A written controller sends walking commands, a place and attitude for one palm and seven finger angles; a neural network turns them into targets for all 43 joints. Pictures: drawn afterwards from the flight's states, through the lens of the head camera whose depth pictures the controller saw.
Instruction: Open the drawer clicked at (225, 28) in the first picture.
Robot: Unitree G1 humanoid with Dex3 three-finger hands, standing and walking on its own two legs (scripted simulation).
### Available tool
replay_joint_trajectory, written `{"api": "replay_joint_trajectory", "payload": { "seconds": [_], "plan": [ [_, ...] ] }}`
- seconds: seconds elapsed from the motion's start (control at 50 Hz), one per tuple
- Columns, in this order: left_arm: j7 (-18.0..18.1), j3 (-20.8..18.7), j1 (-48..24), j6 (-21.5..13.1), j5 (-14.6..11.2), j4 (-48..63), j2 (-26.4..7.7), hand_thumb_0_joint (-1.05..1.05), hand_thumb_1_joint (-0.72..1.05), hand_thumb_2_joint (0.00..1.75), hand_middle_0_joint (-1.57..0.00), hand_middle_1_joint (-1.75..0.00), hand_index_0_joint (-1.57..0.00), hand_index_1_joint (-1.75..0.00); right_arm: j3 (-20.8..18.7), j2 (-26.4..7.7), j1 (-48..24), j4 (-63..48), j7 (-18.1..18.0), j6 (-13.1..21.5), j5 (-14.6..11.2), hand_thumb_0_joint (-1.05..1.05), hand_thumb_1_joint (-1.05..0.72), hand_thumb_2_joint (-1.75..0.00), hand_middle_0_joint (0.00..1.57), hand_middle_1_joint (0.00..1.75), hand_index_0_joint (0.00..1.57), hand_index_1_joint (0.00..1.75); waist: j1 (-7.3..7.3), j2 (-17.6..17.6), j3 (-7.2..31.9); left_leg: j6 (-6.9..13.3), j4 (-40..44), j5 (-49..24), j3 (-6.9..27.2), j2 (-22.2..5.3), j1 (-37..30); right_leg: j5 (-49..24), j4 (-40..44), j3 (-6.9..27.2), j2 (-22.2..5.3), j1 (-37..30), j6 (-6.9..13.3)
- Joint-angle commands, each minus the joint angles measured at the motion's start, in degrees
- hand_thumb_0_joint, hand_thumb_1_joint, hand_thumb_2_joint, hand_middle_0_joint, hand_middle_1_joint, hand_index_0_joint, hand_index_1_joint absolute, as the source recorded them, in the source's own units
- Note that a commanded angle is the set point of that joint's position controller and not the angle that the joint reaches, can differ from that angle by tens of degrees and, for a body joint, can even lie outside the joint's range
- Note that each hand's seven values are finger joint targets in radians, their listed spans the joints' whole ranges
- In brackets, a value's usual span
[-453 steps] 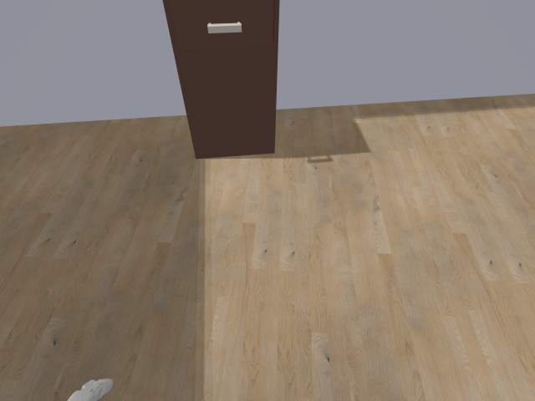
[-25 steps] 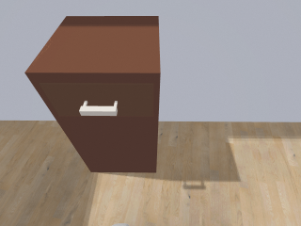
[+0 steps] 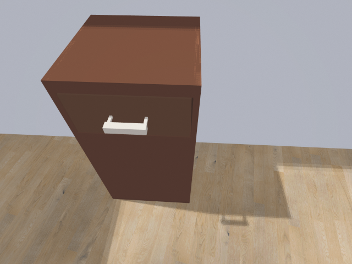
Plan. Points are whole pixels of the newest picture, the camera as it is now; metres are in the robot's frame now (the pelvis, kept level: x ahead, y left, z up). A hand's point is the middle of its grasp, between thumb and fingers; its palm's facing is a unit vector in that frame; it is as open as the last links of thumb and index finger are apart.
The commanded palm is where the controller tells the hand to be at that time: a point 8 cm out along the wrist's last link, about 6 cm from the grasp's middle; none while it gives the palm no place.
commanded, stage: come to a stop and stand still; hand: left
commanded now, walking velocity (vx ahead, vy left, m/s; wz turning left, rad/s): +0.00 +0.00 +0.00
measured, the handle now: (126, 123) +0.51 +0.22 -0.04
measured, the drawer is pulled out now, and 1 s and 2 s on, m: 0.00 0.00 0.00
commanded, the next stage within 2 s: look again from close up in 0.28 s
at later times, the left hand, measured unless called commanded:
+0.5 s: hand out of the picture +0.04 +0.21 -0.16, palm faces +0.00 -0.97 -0.23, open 7.4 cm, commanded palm none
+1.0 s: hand out of the picture +0.02 +0.20 -0.17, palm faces +0.02 -0.98 -0.17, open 7.4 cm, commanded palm +0.12 +0.26 -0.06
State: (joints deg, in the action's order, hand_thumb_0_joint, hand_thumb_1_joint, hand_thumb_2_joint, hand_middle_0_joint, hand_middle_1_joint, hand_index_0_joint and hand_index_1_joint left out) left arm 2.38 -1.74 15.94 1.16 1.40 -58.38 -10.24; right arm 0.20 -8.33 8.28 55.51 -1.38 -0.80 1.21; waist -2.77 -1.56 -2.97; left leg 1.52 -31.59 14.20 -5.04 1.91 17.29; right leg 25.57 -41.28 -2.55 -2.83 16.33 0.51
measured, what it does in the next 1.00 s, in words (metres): stands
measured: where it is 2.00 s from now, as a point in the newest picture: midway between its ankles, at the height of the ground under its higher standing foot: outside the picture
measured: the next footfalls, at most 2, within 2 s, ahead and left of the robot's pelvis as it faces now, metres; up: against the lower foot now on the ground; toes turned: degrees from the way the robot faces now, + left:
none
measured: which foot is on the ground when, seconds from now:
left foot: down 0.00-1.00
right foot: down 0.00-1.00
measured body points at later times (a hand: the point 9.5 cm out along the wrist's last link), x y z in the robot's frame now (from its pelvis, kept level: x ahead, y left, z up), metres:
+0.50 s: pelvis +0.00 +0.02 +0.01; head +0.01 +0.02 +0.46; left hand +0.04 +0.26 -0.14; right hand -0.02 -0.20 -0.15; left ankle +0.00 +0.12 -0.73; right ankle -0.03 -0.09 -0.73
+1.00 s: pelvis +0.03 +0.04 +0.01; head +0.04 +0.05 +0.46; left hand +0.02 +0.26 -0.15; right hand +0.05 -0.19 -0.14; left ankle +0.00 +0.12 -0.73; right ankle -0.03 -0.09 -0.73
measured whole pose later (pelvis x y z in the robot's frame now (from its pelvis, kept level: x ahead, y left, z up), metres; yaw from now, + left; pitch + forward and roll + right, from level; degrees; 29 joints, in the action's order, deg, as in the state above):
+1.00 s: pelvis +0.03 +0.04 +0.01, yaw +0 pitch +0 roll +0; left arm 2.7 1.2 16.8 -0.6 1.0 -63.3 -8.6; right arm 1.6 -9.9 13.9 62.9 -1.5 0.9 0.6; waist -0.5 -1.0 -2.0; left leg 3.5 -28.1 16.9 -3.7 2.3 11.0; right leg 19.1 -26.5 -2.7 -2.6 7.1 -1.7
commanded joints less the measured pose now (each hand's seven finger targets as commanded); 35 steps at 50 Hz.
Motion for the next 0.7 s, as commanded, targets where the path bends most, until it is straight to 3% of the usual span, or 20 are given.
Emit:
{"api": "replay_joint_trajectory", "payload": {
  "seconds": [0.0, 0.02, 0.04, 0.06, 0.1, 0.12, 0.14, 0.16, 0.18, 0.2, 0.22, 0.24, 0.3, 0.32, 0.34, 0.38, 0.42, 0.56, 0.68],
  "plan": [
    [-0.5, -0.2, 7.3, -1.6, 0.2, 0.6, -4.1, 0.00, 0.90, 0.90, -0.20, -0.30, -0.20, -0.30, -1.8, -6.7, 1.9, -2.6, -0.2, 0.7, -0.7, 0.00, -0.90, -0.90, 0.20, 0.30, 0.20, 0.30, 0.57, -3.5, 5.3, 2.9, 4.7, -5.5, 8.7, -8.0, 1.1, -12.8, 17.5, 8.6, -4.2, -5.8, 0.8],
    [-0.6, -0.1, 5.1, -1.9, 0.2, 1.1, -5.7, 0.00, 0.90, 0.90, -0.20, -0.30, -0.20, -0.30, -1.7, -5.6, 2.9, -2.4, 0.0, 0.5, -0.7, 0.00, -0.90, -0.90, 0.20, 0.30, 0.20, 0.30, 2.08, -7.2, 3.8, 0.9, 4.2, -2.1, 6.0, -5.3, -0.4, -15.6, 19.6, 11.4, -7.9, -3.2, 2.6],
    [-0.7, -0.1, 3.2, -2.0, -0.1, 1.6, -6.5, 0.00, 0.90, 0.90, -0.20, -0.30, -0.20, -0.30, -1.6, -5.5, 4.1, -1.8, 0.2, 0.4, -0.5, 0.00, -0.90, -0.90, 0.20, 0.30, 0.20, 0.30, 3.20, -7.8, 3.7, -0.1, 3.9, -0.9, 5.2, -4.4, -3.1, -15.1, 20.3, 11.8, -9.2, -0.5, 3.7],
    [-0.6, -0.1, 1.6, -2.2, -0.2, 1.9, -6.4, 0.00, 0.90, 0.90, -0.20, -0.30, -0.20, -0.30, -1.7, -4.8, 4.7, -0.8, 0.2, 0.1, -0.3, 0.00, -0.90, -0.90, 0.20, 0.30, 0.20, 0.30, 3.38, -11.1, 2.7, -0.5, 2.9, -0.6, 4.8, -4.3, -3.9, -14.1, 21.4, 11.6, -8.6, 1.3, 3.9],
    [-0.5, 0.2, 0.6, -2.1, -0.4, 2.0, -5.7, 0.00, 0.90, 0.90, -0.20, -0.30, -0.20, -0.30, -1.3, -5.0, 6.0, 0.6, 0.3, 0.2, -0.3, 0.00, -0.90, -0.90, 0.20, 0.30, 0.20, 0.30, 3.61, -8.8, 0.4, -0.5, 4.6, -2.1, 5.2, -4.9, -5.7, -9.9, 22.6, 9.8, -7.4, 3.8, 3.8],
    [-0.5, 0.3, 0.9, -2.1, -0.3, 1.8, -5.4, 0.00, 0.90, 0.90, -0.20, -0.30, -0.20, -0.30, -1.1, -4.7, 6.4, 1.3, 0.3, 0.4, -0.2, 0.00, -0.90, -0.90, 0.20, 0.30, 0.20, 0.30, 3.52, -5.6, 0.0, -0.3, 6.0, -3.9, 5.6, -5.5, -6.4, -9.7, 22.4, 8.7, -6.3, 3.6, 3.3],
    [1.8, 0.3, 7.4, -3.3, 0.3, 1.2, -5.5, 0.00, 0.90, 0.90, -0.20, -0.30, -0.20, -0.30, -2.2, -8.7, 2.3, -2.9, 0.7, 0.9, -0.5, 0.00, -0.90, -0.90, 0.20, 0.30, 0.20, 0.30, 1.00, -9.1, -4.5, -2.1, -5.2, 0.1, 4.7, -5.4, -0.1, -30.1, 23.8, 15.4, -8.0, 1.1, -0.1],
    [1.5, 0.5, 2.5, -3.7, 0.2, 4.4, -8.3, 0.00, 0.90, 0.90, -0.20, -0.30, -0.20, -0.30, -1.8, -5.4, 6.0, -3.6, 1.2, 0.5, -0.5, 0.00, -0.90, -0.90, 0.20, 0.30, 0.20, 0.30, 4.57, -6.8, -0.7, -1.5, -7.5, 7.0, 5.0, -4.6, 1.6, -19.7, 24.8, 14.6, -11.3, 0.8, 3.2],
    [1.1, 0.6, 1.5, -3.8, 0.0, 5.2, -8.1, 0.00, 0.90, 0.90, -0.20, -0.30, -0.20, -0.30, -1.7, -5.3, 5.2, -2.7, 1.4, 0.3, -0.3, 0.00, -0.90, -0.90, 0.20, 0.30, 0.20, 0.30, 3.81, -1.3, -2.8, -1.4, -8.7, 7.7, 4.1, -4.5, 1.5, -13.4, 25.5, 14.5, -10.8, 3.5, 5.5],
    [1.0, 0.3, 0.5, -3.9, 0.1, 6.0, -9.2, 0.00, 0.90, 0.90, -0.20, -0.30, -0.20, -0.30, -1.6, -5.2, 6.9, -2.6, 1.7, 0.5, -0.4, 0.00, -0.90, -0.90, 0.20, 0.30, 0.20, 0.30, 5.09, -0.1, -1.4, -1.5, -7.5, 6.5, 3.8, -4.5, 1.4, -12.2, 24.7, 12.5, -9.8, 2.4, 6.9],
    [1.0, 0.1, 0.1, -4.1, -0.2, 6.6, -9.8, 0.00, 0.90, 0.90, -0.20, -0.30, -0.20, -0.30, -1.3, -5.2, 8.5, -2.3, 1.8, 0.6, -0.2, 0.00, -0.90, -0.90, 0.20, 0.30, 0.20, 0.30, 5.08, 4.0, 0.5, -1.1, -3.9, 3.8, 2.5, -4.5, -1.7, -13.8, 22.7, 10.8, -9.2, 1.2, 7.3],
    [0.9, 0.2, -0.1, -4.0, -0.4, 6.4, -9.7, 0.00, 0.90, 0.90, -0.20, -0.30, -0.20, -0.30, -1.1, -4.8, 9.9, -1.9, 1.6, 0.9, -0.3, 0.00, -0.90, -0.90, 0.20, 0.30, 0.20, 0.30, 5.53, 3.6, 1.0, -0.8, -0.8, 1.7, 3.2, -4.3, -3.3, -13.4, 20.6, 9.0, -7.4, 1.1, 6.6],
    [0.6, 0.7, 1.4, -3.3, -0.9, 5.8, -6.9, 0.00, 0.90, 0.90, -0.20, -0.30, -0.20, -0.30, -0.4, -7.1, 11.1, -1.3, 0.9, 1.8, -0.1, 0.00, -0.90, -0.90, 0.20, 0.30, 0.20, 0.30, 3.75, 3.9, 0.9, 1.0, 4.8, -4.7, 7.5, -7.7, -1.9, -12.0, 17.2, 6.3, -2.7, -1.6, 3.9],
    [0.5, 0.7, 1.5, -2.8, -0.8, 5.3, -6.7, 0.00, 0.90, 0.90, -0.20, -0.30, -0.20, -0.30, -0.4, -7.1, 10.9, -0.8, 0.9, 2.1, -0.1, 0.00, -0.90, -0.90, 0.20, 0.30, 0.20, 0.30, 3.10, 8.6, 0.8, 1.8, 6.9, -6.0, 9.5, -8.2, -0.2, -10.8, 15.4, 4.2, -1.8, -3.9, 3.2],
    [0.4, 0.9, 2.2, -2.4, -0.9, 4.6, -6.6, 0.00, 0.90, 0.90, -0.20, -0.30, -0.20, -0.30, -0.1, -7.6, 10.2, -0.5, 0.7, 2.1, -0.1, 0.00, -0.90, -0.90, 0.20, 0.30, 0.20, 0.30, 2.41, 8.7, 0.8, 2.4, 7.9, -6.7, 10.5, -8.7, 0.7, -10.2, 14.6, 3.1, -0.9, -5.5, 2.6],
    [0.1, 1.2, 2.8, -2.3, -0.9, 3.7, -6.3, 0.00, 0.90, 0.90, -0.20, -0.30, -0.20, -0.30, 0.0, -8.0, 9.4, -0.6, 0.5, 2.0, -0.3, 0.00, -0.90, -0.90, 0.20, 0.30, 0.20, 0.30, 1.98, 4.2, -0.2, 2.3, 8.6, -3.3, 10.1, -8.2, 2.0, -9.7, 16.0, 3.6, -1.0, -6.6, 2.4],
    [-0.1, 1.3, 2.0, -2.1, -1.0, 3.4, -6.4, 0.00, 0.90, 0.90, -0.20, -0.30, -0.20, -0.30, 0.3, -7.9, 10.6, 0.3, 0.4, 2.1, -0.2, 0.00, -0.90, -0.90, 0.20, 0.30, 0.20, 0.30, 2.40, 2.1, -0.5, 1.9, 9.2, -2.2, 9.6, -7.6, 1.4, -9.9, 16.7, 3.9, -1.6, -6.7, 2.5],
    [-0.2, 1.3, 1.9, -1.8, -0.9, 2.1, -5.7, 0.00, 0.90, 0.90, -0.20, -0.30, -0.20, -0.30, 0.4, -8.2, 11.7, 2.9, 0.2, 2.3, -0.3, 0.00, -0.90, -0.90, 0.20, 0.30, 0.20, 0.30, 2.24, 2.5, 0.9, 2.7, 11.1, -4.7, 10.8, -8.4, -1.3, -10.8, 15.9, 2.4, -1.4, -7.3, 1.6],
    [-0.1, 1.5, 2.8, -2.1, -0.9, 0.0, -5.3, 0.00, 0.90, 0.90, -0.20, -0.30, -0.20, -0.30, 0.4, -7.4, 11.3, 4.9, -0.1, 2.5, -0.5, 0.00, -0.90, -0.90, 0.20, 0.30, 0.20, 0.30, 2.50, 0.7, 1.3, 2.3, 9.0, -12.5, 8.8, -7.6, -5.1, -17.0, 16.6, 3.1, -2.6, -7.3, 1.4]
  ]
}}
